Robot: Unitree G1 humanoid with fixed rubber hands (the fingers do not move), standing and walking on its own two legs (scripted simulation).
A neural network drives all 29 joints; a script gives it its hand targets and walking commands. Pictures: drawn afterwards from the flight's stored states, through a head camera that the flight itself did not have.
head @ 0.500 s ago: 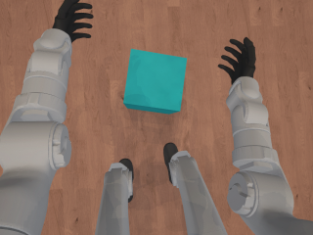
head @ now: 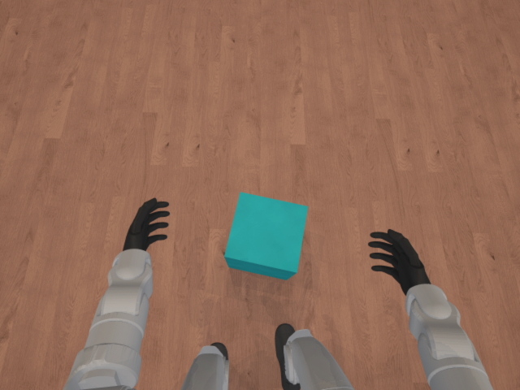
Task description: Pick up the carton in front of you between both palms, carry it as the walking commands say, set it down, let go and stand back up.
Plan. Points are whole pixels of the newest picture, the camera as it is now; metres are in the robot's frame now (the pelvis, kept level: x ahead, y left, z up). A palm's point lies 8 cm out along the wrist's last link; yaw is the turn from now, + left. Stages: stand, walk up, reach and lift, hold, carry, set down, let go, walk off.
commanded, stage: let go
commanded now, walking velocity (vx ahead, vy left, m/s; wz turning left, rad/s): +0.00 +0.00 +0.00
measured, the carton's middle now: (265, 239) +0.45 -0.06 -0.61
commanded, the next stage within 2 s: stand in 0.92 s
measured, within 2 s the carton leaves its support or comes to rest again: neither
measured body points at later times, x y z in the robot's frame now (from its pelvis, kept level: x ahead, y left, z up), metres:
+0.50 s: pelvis +0.05 +0.02 +0.05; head +0.08 +0.02 +0.49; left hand +0.24 +0.25 -0.03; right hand +0.21 -0.22 -0.03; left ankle +0.00 +0.13 -0.70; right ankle +0.04 -0.11 -0.70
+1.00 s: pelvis +0.03 +0.01 +0.04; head +0.03 +0.00 +0.49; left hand +0.20 +0.26 -0.04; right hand +0.19 -0.25 -0.04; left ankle +0.00 +0.13 -0.70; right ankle +0.04 -0.11 -0.70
